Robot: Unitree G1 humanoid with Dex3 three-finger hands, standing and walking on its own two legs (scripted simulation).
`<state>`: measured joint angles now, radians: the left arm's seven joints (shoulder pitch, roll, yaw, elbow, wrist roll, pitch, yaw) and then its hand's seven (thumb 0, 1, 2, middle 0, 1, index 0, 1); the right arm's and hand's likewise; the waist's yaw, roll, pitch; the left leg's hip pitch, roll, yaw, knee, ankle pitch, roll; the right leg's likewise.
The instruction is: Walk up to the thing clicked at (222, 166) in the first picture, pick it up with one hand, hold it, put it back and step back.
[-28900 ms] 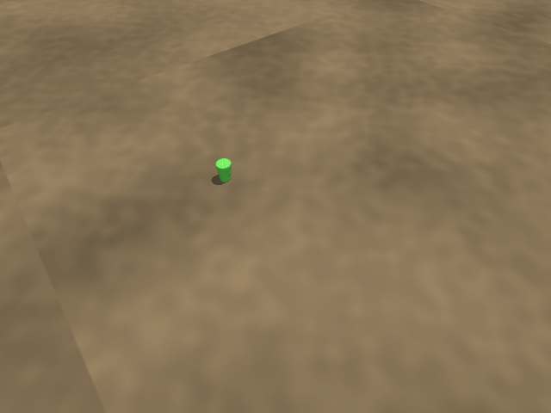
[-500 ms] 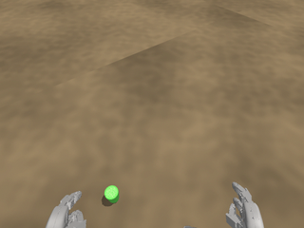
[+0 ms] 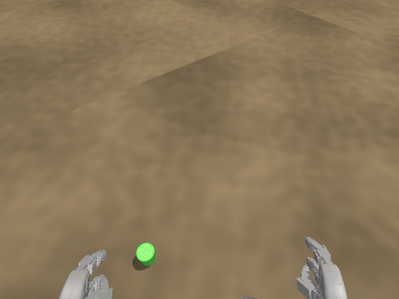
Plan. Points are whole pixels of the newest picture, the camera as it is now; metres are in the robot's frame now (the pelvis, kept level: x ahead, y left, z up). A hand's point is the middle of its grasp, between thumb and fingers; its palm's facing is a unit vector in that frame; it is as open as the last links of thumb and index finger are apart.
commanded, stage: home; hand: left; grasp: from above
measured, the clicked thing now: (147, 255) +0.42 +0.23 -0.66
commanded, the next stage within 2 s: stand in 0.02 s
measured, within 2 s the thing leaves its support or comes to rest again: neither
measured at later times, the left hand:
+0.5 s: hand out of the picture +0.08 +0.24 -0.11, palm faces +0.04 -0.94 -0.34, open 7.4 cm
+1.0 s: hand out of the picture +0.04 +0.23 -0.10, palm faces +0.06 -0.94 -0.33, open 7.4 cm
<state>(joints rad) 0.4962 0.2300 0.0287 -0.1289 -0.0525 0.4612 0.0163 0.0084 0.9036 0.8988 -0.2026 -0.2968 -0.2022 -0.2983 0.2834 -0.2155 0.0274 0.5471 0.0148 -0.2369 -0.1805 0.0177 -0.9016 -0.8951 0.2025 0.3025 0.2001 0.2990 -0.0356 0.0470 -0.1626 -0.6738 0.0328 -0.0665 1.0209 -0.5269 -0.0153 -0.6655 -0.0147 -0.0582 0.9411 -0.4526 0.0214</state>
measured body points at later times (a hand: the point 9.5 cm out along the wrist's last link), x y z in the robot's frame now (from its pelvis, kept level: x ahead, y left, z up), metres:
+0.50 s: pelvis +0.00 +0.01 +0.04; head +0.01 +0.01 +0.49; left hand +0.08 +0.29 -0.08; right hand +0.09 -0.27 -0.09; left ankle -0.01 +0.12 -0.68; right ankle +0.01 -0.14 -0.68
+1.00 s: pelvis +0.00 -0.01 +0.06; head -0.01 -0.01 +0.51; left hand +0.04 +0.28 -0.07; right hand +0.06 -0.28 -0.08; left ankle -0.01 +0.12 -0.68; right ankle +0.01 -0.14 -0.68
